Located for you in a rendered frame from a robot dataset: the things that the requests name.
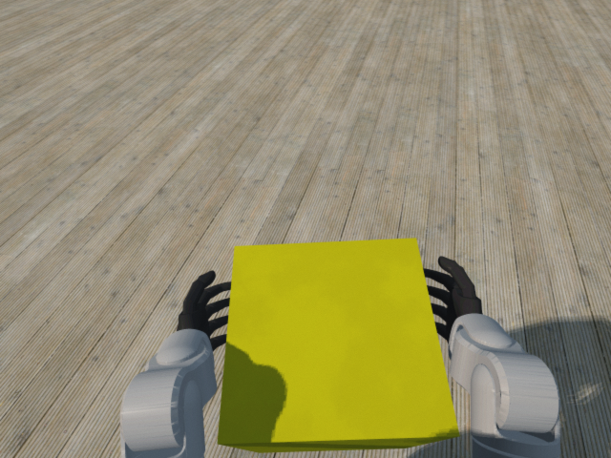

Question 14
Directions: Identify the robot right forearm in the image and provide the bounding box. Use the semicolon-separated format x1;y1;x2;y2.
449;313;560;458

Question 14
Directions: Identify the right robot hand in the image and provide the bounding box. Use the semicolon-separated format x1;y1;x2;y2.
423;256;483;344

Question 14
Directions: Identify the carton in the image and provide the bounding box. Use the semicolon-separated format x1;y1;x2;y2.
218;238;460;453

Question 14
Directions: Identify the left robot hand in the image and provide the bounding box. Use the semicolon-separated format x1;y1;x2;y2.
177;270;231;351

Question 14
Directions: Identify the robot left forearm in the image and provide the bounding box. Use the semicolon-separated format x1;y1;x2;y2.
120;329;217;458

